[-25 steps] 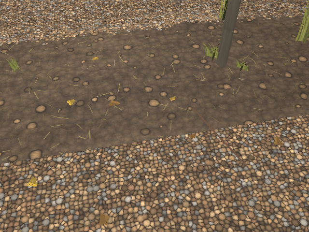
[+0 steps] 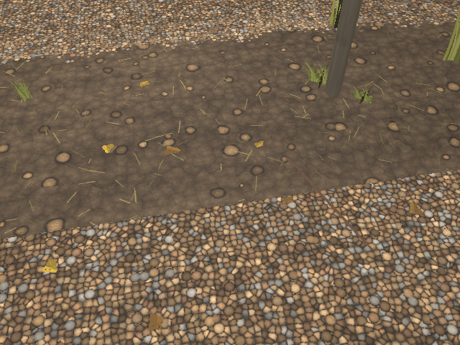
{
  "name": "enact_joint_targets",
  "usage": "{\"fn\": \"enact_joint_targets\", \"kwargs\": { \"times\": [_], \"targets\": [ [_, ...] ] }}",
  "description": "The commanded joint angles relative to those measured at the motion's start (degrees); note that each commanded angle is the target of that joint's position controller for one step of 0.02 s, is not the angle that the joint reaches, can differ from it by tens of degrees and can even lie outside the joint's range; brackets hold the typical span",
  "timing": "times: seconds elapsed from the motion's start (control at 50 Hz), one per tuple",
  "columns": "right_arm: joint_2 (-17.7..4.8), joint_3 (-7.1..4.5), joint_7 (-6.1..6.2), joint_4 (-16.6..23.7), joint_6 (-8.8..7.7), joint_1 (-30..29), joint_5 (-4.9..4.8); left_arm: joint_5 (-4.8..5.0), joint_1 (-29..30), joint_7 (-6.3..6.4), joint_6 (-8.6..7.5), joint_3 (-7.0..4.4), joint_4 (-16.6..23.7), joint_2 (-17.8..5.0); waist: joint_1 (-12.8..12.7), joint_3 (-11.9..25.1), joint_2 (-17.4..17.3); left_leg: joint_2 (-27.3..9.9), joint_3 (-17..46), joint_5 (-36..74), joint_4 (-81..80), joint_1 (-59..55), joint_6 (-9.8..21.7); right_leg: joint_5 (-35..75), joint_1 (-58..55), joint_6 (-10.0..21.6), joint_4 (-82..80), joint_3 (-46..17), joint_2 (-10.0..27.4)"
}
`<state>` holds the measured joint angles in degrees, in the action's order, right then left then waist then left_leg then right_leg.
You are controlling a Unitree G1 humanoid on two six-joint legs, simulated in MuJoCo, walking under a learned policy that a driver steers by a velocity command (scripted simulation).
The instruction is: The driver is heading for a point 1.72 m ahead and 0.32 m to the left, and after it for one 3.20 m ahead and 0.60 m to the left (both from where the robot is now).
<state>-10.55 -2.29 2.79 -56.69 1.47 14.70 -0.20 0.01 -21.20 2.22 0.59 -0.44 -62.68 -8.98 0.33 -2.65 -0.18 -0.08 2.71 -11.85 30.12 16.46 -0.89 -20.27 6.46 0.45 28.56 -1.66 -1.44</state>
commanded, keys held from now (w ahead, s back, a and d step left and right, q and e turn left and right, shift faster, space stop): no key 0.74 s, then w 0.26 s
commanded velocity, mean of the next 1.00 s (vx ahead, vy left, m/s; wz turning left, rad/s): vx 0.05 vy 0.00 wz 0.00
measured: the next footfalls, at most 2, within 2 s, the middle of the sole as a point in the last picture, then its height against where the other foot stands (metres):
right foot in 1.48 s outside the picture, level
left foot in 1.98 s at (194, 305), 0.18 m lower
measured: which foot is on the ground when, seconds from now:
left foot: down 0.00-1.00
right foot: down 0.00-1.00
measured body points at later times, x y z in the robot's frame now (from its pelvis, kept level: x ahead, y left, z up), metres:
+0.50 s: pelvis +0.00 +0.00 +0.00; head +0.01 +0.00 +0.45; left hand -0.06 +0.22 -0.16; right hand +0.02 -0.24 -0.15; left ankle +0.05 +0.13 -0.73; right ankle -0.05 -0.12 -0.73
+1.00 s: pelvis +0.05 +0.02 -0.01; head +0.06 +0.04 +0.44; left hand -0.04 +0.26 -0.16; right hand +0.10 -0.23 -0.15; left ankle +0.06 +0.12 -0.73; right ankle -0.05 -0.12 -0.73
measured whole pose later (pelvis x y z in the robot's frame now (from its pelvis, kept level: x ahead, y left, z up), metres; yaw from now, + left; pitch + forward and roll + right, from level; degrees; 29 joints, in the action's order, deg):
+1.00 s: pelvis +0.05 +0.02 -0.01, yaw +0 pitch +1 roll +0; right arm -11.6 -1.9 0.3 -59.8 -3.8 14.6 -1.9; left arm 1.7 -29.7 2.1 -1.6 -1.7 -60.0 -11.5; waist -1.6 0.3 2.4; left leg 0.0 -2.8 -19.7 36.4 18.9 3.4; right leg -25.8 5.2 0.1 30.3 -2.2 0.8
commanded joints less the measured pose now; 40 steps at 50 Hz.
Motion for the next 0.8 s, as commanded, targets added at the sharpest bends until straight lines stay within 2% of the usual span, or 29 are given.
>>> {"fn": "enact_joint_targets", "kwargs": {
  "times": [0.02, 0.34, 0.74, 0.76, 0.78, 0.8],
  "targets": [
    [-5.32, -0.83, 0.15, 0.95, -0.39, 1.76, -0.01, 0.00, -5.93, 0.14, -0.22, -0.62, 0.22, -4.51, 0.00, -2.31, 0.27, -0.78, 0.39, 6.60, -3.55, -6.90, 1.44, 5.17, 10.58, -0.10, -7.54, -0.85, 1.14],
    [-4.65, -0.09, 0.11, -2.39, -0.18, 1.94, -0.10, 0.06, -9.01, 0.17, -0.45, -0.28, 0.16, -3.70, 0.11, -2.61, 0.27, -0.64, 0.39, 6.99, -3.59, -6.64, 1.45, 5.99, 10.56, -0.04, -7.71, -0.42, 1.02],
    [-4.16, 0.38, 0.16, -4.41, -0.06, 2.42, -0.17, 0.11, -11.39, 0.16, -0.67, -0.10, 0.42, -3.11, 0.18, -2.87, 0.33, -0.57, 0.34, 7.49, -3.41, -6.44, 1.31, 6.73, 10.54, 0.13, -7.85, -0.21, 1.03],
    [-3.68, 0.49, 0.22, -4.91, 0.02, 3.20, -0.12, 0.12, -12.47, 0.26, -0.59, -0.06, -0.04, -2.82, 0.11, -1.68, 0.80, 0.28, -0.64, 2.13, -2.93, -6.83, 1.27, 1.05, 10.11, 0.51, -8.46, -0.04, 0.78],
    [-3.86, 0.39, 0.33, -4.93, 0.11, 3.05, -0.32, 0.43, -12.89, 0.44, -0.42, -0.45, -0.03, -3.84, -0.17, -2.51, 1.87, 1.95, -2.39, -6.20, -0.85, -5.26, 1.35, -7.68, 10.91, 1.70, -9.20, -0.78, 0.89],
    [-4.27, 0.19, 0.35, -4.64, -0.03, 2.62, -0.66, 0.81, -12.12, 0.66, -0.31, -1.07, 0.89, -5.82, -0.61, -4.06, 4.04, 3.87, -4.54, -15.28, 2.69, -2.05, 1.62, -17.25, 12.16, 3.94, -10.26, -3.45, 2.40]
  ]
}}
